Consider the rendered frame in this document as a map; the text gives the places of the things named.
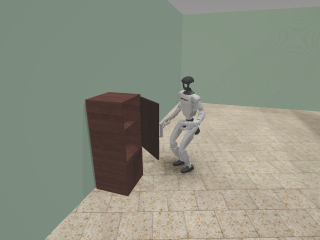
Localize humanoid robot torso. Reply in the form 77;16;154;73
180;90;198;127

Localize handle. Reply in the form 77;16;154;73
159;123;163;138

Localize right robot hand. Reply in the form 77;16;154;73
161;117;171;128

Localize robot right forearm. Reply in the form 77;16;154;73
169;106;182;119

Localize robot left forearm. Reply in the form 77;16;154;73
193;111;206;127

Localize right robot shin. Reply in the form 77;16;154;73
169;146;183;161

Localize left robot upper arm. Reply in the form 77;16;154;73
192;94;204;116

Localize right robot upper arm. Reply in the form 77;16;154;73
178;90;184;108

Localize left robot hand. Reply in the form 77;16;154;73
180;121;195;131

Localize cupboard door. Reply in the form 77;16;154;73
140;96;159;160

